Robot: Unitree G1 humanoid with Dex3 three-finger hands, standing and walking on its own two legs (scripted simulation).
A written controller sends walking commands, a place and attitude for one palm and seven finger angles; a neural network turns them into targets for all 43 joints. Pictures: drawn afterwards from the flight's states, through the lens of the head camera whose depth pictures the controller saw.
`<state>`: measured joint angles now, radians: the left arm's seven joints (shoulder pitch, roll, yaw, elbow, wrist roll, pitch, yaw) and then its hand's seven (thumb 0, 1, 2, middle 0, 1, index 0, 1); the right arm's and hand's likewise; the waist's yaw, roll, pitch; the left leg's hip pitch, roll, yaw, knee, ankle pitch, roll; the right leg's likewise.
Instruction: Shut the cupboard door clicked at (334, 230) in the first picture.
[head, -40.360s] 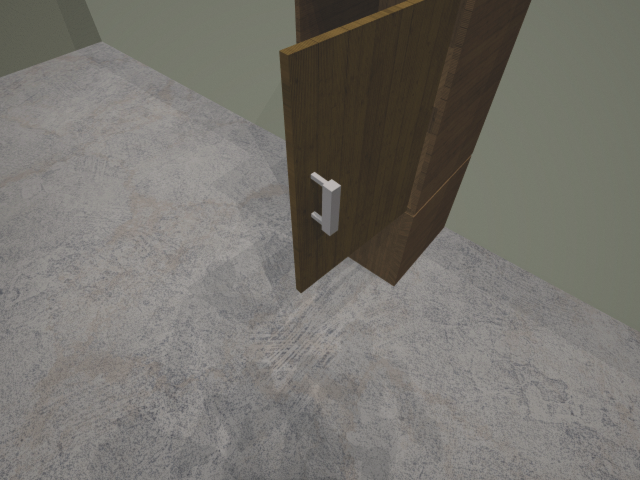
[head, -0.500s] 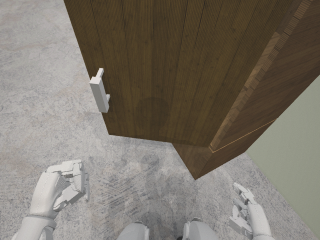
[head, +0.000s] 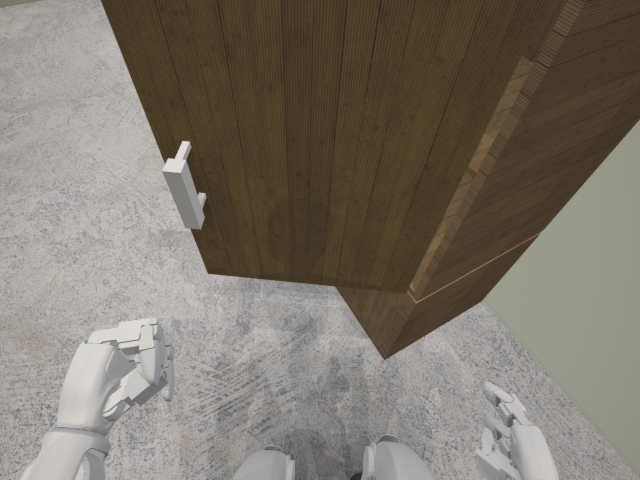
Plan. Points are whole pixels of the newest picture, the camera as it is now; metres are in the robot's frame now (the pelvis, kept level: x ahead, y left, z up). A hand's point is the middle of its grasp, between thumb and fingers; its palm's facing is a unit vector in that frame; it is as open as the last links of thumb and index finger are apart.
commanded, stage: bring the fist close to the handle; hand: left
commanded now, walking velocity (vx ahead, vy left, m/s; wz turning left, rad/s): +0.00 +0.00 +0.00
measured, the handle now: (189, 185) +0.49 +0.22 +0.05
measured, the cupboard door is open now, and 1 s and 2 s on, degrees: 55 55 53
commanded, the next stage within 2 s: push the door shut along its arc in 1.50 s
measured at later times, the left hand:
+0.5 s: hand (172, 326) +0.28 +0.19 +0.05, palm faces -0.05 -1.00 -0.03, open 3.1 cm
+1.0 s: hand (184, 260) +0.36 +0.20 +0.05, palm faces -0.03 -1.00 -0.02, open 3.1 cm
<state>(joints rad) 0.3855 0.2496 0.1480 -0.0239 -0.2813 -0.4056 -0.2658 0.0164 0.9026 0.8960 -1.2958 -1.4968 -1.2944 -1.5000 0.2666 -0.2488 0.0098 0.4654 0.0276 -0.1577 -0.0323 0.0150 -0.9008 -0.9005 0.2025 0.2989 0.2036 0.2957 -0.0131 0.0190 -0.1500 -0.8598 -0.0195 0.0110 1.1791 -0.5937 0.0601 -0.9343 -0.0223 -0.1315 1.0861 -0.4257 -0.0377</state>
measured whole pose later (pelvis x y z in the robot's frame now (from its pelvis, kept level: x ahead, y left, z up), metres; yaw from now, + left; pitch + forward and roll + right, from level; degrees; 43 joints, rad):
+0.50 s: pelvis -0.01 -0.01 +0.00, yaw +0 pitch +16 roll -2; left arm 0.11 0.28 0.20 0.19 -0.29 -0.36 -0.30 0.02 0.90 0.90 -1.30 -1.50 -1.30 -1.50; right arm 0.26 -0.25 0.03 0.51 0.04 -0.15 -0.05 0.01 -0.90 -0.90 0.20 0.30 0.20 0.30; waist -0.02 0.02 -0.15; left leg -0.87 -0.02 0.01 1.16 -0.57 0.05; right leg -0.94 -0.02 -0.13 1.08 -0.41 -0.05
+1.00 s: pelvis +0.00 +0.00 +0.01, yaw -1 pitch +18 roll -2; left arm -0.26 0.32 0.26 0.56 -0.25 -0.39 -0.31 0.02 0.90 0.90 -1.30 -1.50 -1.30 -1.50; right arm 0.27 -0.26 0.03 0.57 0.03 -0.10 -0.04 0.01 -0.90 -0.90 0.20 0.30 0.20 0.30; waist -0.05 0.01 -0.13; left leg -0.88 -0.02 0.03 1.13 -0.56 0.06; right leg -0.97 -0.02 -0.11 1.05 -0.39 -0.04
